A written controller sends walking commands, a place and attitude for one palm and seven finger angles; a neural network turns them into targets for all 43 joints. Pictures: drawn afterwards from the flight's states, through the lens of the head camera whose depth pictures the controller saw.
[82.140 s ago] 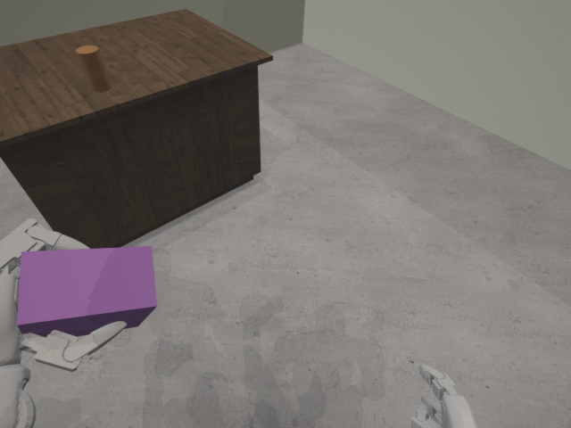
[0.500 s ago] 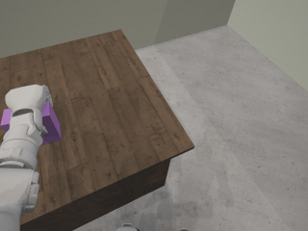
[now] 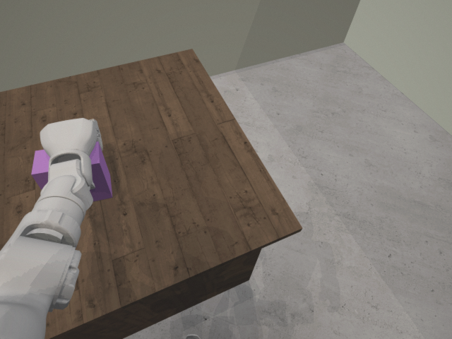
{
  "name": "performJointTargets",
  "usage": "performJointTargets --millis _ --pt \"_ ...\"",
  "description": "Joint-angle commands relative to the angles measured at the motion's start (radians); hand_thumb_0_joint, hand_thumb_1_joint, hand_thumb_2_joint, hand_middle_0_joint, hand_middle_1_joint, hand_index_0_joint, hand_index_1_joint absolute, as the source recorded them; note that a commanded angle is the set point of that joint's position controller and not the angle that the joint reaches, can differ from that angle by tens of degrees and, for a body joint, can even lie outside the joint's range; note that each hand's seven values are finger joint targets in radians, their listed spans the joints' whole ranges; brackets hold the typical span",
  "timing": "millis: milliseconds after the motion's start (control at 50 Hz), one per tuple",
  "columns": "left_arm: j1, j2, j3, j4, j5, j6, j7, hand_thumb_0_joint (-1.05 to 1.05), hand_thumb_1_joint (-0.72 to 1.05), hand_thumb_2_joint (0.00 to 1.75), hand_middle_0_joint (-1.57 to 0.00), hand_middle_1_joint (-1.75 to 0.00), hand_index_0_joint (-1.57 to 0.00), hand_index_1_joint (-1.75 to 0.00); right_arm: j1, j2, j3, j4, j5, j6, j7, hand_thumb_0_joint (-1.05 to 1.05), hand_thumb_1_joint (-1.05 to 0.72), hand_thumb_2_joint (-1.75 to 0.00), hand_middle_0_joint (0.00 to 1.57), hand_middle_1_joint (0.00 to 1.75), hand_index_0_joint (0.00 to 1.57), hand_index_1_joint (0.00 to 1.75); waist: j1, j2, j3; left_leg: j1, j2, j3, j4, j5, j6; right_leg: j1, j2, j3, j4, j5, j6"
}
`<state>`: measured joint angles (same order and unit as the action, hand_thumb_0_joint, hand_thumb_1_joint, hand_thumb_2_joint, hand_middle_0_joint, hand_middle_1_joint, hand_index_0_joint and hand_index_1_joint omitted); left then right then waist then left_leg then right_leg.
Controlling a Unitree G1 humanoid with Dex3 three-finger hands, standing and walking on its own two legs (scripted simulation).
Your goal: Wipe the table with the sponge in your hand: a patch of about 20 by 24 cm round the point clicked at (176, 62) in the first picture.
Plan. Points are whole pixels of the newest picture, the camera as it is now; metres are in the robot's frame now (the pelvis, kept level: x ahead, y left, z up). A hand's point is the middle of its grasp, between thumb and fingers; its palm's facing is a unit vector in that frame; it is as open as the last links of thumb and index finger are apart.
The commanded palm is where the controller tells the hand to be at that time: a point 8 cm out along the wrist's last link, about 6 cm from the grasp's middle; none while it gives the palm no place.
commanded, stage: slide across to the middle lane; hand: left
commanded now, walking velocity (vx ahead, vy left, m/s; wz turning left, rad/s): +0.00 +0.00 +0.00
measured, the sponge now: (78, 181) +0.41 +0.32 -0.02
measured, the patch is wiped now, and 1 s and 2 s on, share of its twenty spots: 0.30 0.40 0.55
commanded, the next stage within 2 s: wipe back along the middle lane in 0.28 s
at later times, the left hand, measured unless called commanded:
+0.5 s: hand (112, 152) +0.45 +0.24 +0.03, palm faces -0.11 +0.00 -0.99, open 10.2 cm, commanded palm +0.43 +0.21 +0.07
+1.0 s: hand (120, 168) +0.41 +0.22 +0.03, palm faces -0.07 -0.01 -1.00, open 10.2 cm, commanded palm +0.38 +0.20 +0.06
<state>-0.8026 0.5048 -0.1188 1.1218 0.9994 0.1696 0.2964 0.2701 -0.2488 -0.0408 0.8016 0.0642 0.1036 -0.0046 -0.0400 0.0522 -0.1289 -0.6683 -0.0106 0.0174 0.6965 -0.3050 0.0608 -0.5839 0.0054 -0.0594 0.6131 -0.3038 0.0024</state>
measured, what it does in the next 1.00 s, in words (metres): stands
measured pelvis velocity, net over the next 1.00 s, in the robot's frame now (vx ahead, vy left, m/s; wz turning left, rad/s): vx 0.02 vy -0.02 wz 0.00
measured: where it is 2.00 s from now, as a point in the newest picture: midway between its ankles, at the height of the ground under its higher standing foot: outside the picture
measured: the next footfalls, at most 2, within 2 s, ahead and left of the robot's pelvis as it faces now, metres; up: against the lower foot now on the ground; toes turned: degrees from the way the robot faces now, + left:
none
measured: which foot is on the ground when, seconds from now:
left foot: down 0.00-1.00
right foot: down 0.00-1.00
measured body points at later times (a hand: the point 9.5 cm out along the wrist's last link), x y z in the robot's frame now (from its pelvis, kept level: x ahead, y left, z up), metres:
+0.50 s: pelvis +0.02 -0.02 +0.01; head +0.09 -0.02 +0.45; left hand +0.45 +0.24 +0.08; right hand +0.10 -0.28 -0.13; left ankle +0.01 +0.07 -0.72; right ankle -0.01 -0.13 -0.72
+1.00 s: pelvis +0.02 -0.02 +0.01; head +0.06 -0.03 +0.46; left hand +0.41 +0.21 +0.08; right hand +0.15 -0.27 -0.12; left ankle +0.01 +0.07 -0.72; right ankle -0.01 -0.13 -0.72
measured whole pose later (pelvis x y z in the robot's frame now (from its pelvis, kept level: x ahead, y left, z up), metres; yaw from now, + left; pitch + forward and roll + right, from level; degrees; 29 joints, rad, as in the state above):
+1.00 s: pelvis +0.02 -0.02 +0.01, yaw +0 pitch +11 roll -1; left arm -0.59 0.30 -0.20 0.89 0.99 0.35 0.33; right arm 0.15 -0.26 -0.03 0.74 0.08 0.20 0.01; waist 0.01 0.05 -0.14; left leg -0.48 0.00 0.02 0.58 -0.29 0.04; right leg -0.42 0.02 -0.05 0.53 -0.30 -0.02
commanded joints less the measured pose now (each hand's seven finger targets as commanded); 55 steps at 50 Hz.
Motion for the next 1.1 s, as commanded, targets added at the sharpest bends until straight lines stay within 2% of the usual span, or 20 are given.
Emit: performJointTargets --millis 0,120,200,260,340,360,440,480,580,640,720,740,780,840,900,920,940,980,1040,1080 --pt "-0.432 0.054 -0.013 -0.128 -0.001 0.007 0.008 0.00 0.10 1.30 -1.20 -1.60 -1.20 -1.60 0.044 -0.176 -0.048 -0.070 -0.006 -0.019 -0.010 0.00 -0.90 -0.90 0.20 0.30 0.20 0.30 -0.077 0.001 -0.286 0.404 0.051 -0.114 -0.111 0.247 -0.039 -0.025 0.043 0.001 -0.076 0.145 -0.055" --pt "-0.369 -0.020 -0.033 -0.133 -0.008 0.018 0.001 0.00 0.10 1.30 -1.20 -1.60 -1.20 -1.60 0.029 -0.165 -0.052 -0.077 -0.014 -0.005 -0.001 0.00 -0.90 -0.90 0.20 0.30 0.20 0.30 -0.055 -0.001 -0.337 0.454 0.053 -0.102 -0.093 0.387 -0.048 0.022 0.043 0.000 -0.079 0.226 -0.057" --pt "-0.346 -0.020 -0.019 -0.140 -0.005 0.033 0.008 0.00 0.10 1.30 -1.20 -1.60 -1.20 -1.60 0.019 -0.162 -0.051 -0.078 -0.018 0.010 0.004 0.00 -0.90 -0.90 0.20 0.30 0.20 0.30 -0.046 -0.025 -0.346 0.450 0.052 -0.088 -0.084 0.466 -0.048 0.070 0.041 0.002 -0.076 0.302 -0.057" --pt "-0.352 -0.029 -0.020 -0.160 -0.006 0.053 0.019 0.00 0.10 1.30 -1.20 -1.60 -1.20 -1.60 0.006 -0.162 -0.051 -0.077 -0.020 0.019 0.007 0.00 -0.90 -0.90 0.20 0.30 0.20 0.30 -0.043 -0.029 -0.342 0.435 0.046 -0.071 -0.083 0.474 -0.041 0.106 0.038 0.007 -0.078 0.350 -0.056" --pt "-0.330 0.022 0.028 -0.154 -0.003 0.086 0.033 0.00 0.10 1.30 -1.20 -1.60 -1.20 -1.60 -0.018 -0.163 -0.044 -0.080 -0.016 0.030 0.005 0.00 -0.90 -0.90 0.20 0.30 0.20 0.30 -0.030 -0.060 -0.340 0.373 0.031 -0.047 -0.096 0.449 -0.027 0.196 0.028 0.027 -0.085 0.431 -0.054" --pt "-0.351 -0.004 -0.013 -0.155 0.001 0.094 0.030 0.00 0.10 1.30 -1.20 -1.60 -1.20 -1.60 -0.015 -0.163 -0.042 -0.082 -0.017 0.031 0.005 0.00 -0.90 -0.90 0.20 0.30 0.20 0.30 -0.045 -0.053 -0.329 0.376 0.028 -0.041 -0.094 0.441 -0.022 0.195 0.026 0.025 -0.086 0.440 -0.051" --pt "-0.261 0.010 0.015 -0.129 -0.002 0.111 0.018 0.00 0.10 1.30 -1.20 -1.60 -1.20 -1.60 -0.036 -0.162 -0.038 -0.093 -0.010 0.036 0.005 0.00 -0.90 -0.90 0.20 0.30 0.20 0.30 -0.022 -0.064 -0.314 0.342 0.020 -0.030 -0.111 0.403 -0.016 0.242 0.019 0.032 -0.096 0.445 -0.051" --pt "-0.252 -0.011 -0.019 -0.145 0.000 0.109 0.006 0.00 0.10 1.30 -1.20 -1.60 -1.20 -1.60 -0.033 -0.161 -0.037 -0.103 -0.009 0.039 0.004 0.00 -0.90 -0.90 0.20 0.30 0.20 0.30 -0.030 -0.062 -0.319 0.347 0.016 -0.022 -0.106 0.399 -0.012 0.253 0.018 0.035 -0.101 0.464 -0.048" --pt "-0.140 -0.045 -0.028 -0.191 -0.008 0.098 -0.011 0.00 0.10 1.30 -1.20 -1.60 -1.20 -1.60 -0.046 -0.157 -0.042 -0.120 -0.007 0.047 0.005 0.00 -0.90 -0.90 0.20 0.30 0.20 0.30 -0.006 -0.063 -0.339 0.366 0.014 -0.017 -0.106 0.435 -0.011 0.287 0.017 0.035 -0.100 0.508 -0.052" --pt "-0.058 -0.083 -0.033 -0.211 -0.024 0.101 -0.012 0.00 0.10 1.30 -1.20 -1.60 -1.20 -1.60 -0.072 -0.152 -0.043 -0.132 0.000 0.051 0.008 0.00 -0.90 -0.90 0.20 0.30 0.20 0.30 0.007 -0.088 -0.311 0.357 0.014 -0.016 -0.114 0.445 -0.012 0.302 0.015 0.037 -0.104 0.527 -0.054" --pt "-0.025 -0.126 -0.075 -0.222 -0.018 0.125 -0.003 0.00 0.10 1.30 -1.20 -1.60 -1.20 -1.60 -0.092 -0.154 -0.040 -0.136 0.003 0.058 0.011 0.00 -0.90 -0.90 0.20 0.30 0.20 0.30 0.001 -0.109 -0.240 0.341 0.012 -0.012 -0.129 0.387 -0.013 0.273 0.018 0.033 -0.118 0.483 -0.054" --pt "-0.019 -0.110 -0.047 -0.228 -0.026 0.129 0.000 0.00 0.10 1.30 -1.20 -1.60 -1.20 -1.60 -0.101 -0.153 -0.041 -0.135 0.007 0.058 0.011 0.00 -0.90 -0.90 0.20 0.30 0.20 0.30 0.008 -0.112 -0.234 0.339 0.013 -0.019 -0.137 0.384 -0.014 0.275 0.017 0.032 -0.116 0.461 -0.057" --pt "-0.008 -0.110 -0.061 -0.209 -0.020 0.148 0.002 0.00 0.10 1.30 -1.20 -1.60 -1.20 -1.60 -0.103 -0.156 -0.036 -0.137 0.005 0.061 0.008 0.00 -0.90 -0.90 0.20 0.30 0.20 0.30 0.008 -0.124 -0.212 0.331 0.008 -0.011 -0.142 0.350 -0.013 0.271 0.017 0.032 -0.124 0.441 -0.056" --pt "0.006 -0.113 -0.056 -0.251 -0.019 0.158 -0.001 0.00 0.10 1.30 -1.20 -1.60 -1.20 -1.60 -0.132 -0.151 -0.035 -0.152 0.008 0.065 0.007 0.00 -0.90 -0.90 0.20 0.30 0.20 0.30 0.023 -0.114 -0.244 0.343 0.008 -0.015 -0.148 0.366 -0.015 0.295 0.013 0.036 -0.117 0.447 -0.060" --pt "0.042 -0.162 -0.104 -0.264 -0.005 0.176 -0.003 0.00 0.10 1.30 -1.20 -1.60 -1.20 -1.60 -0.141 -0.146 -0.032 -0.163 0.007 0.070 0.010 0.00 -0.90 -0.90 0.20 0.30 0.20 0.30 0.025 -0.084 -0.226 0.357 0.007 -0.018 -0.150 0.357 -0.018 0.267 0.018 0.027 -0.120 0.413 -0.065" --pt "0.039 -0.146 -0.090 -0.267 -0.002 0.181 -0.001 0.00 0.10 1.30 -1.20 -1.60 -1.20 -1.60 -0.144 -0.147 -0.032 -0.161 0.006 0.072 0.010 0.00 -0.90 -0.90 0.20 0.30 0.20 0.30 0.026 -0.090 -0.227 0.361 0.010 -0.018 -0.150 0.351 -0.018 0.265 0.018 0.027 -0.121 0.403 -0.066" --pt "0.030 -0.172 -0.102 -0.294 -0.011 0.180 -0.005 0.00 0.10 1.30 -1.20 -1.60 -1.20 -1.60 -0.160 -0.140 -0.032 -0.171 0.009 0.072 0.008 0.00 -0.90 -0.90 0.20 0.30 0.20 0.30 0.027 -0.089 -0.239 0.370 0.011 -0.024 -0.152 0.363 -0.018 0.269 0.018 0.027 -0.118 0.399 -0.067" --pt "0.058 -0.157 -0.093 -0.291 -0.012 0.195 -0.001 0.00 0.10 1.30 -1.20 -1.60 -1.20 -1.60 -0.161 -0.145 -0.029 -0.174 0.008 0.076 0.007 0.00 -0.90 -0.90 0.20 0.30 0.20 0.30 0.033 -0.094 -0.222 0.369 0.008 -0.025 -0.157 0.340 -0.020 0.263 0.021 0.022 -0.124 0.371 -0.067" --pt "0.035 -0.201 -0.118 -0.323 -0.020 0.208 -0.003 0.00 0.10 1.30 -1.20 -1.60 -1.20 -1.60 -0.188 -0.134 -0.027 -0.185 0.013 0.076 0.004 0.00 -0.90 -0.90 0.20 0.30 0.20 0.30 0.029 -0.098 -0.219 0.381 0.012 -0.034 -0.165 0.337 -0.023 0.250 0.021 0.015 -0.123 0.340 -0.069" --pt "0.048 -0.196 -0.122 -0.310 -0.014 0.219 0.001 0.00 0.10 1.30 -1.20 -1.60 -1.20 -1.60 -0.185 -0.138 -0.026 -0.181 0.009 0.078 0.003 0.00 -0.90 -0.90 0.20 0.30 0.20 0.30 0.031 -0.096 -0.206 0.388 0.012 -0.032 -0.165 0.319 -0.022 0.240 0.023 0.016 -0.129 0.320 -0.069"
